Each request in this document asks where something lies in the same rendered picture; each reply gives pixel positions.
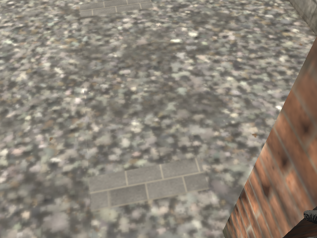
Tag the robot right hand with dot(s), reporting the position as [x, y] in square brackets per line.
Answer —
[311, 216]

